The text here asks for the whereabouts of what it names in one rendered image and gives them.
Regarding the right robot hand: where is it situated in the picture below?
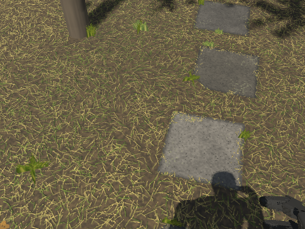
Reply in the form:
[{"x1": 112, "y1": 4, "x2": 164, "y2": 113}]
[{"x1": 259, "y1": 195, "x2": 305, "y2": 229}]

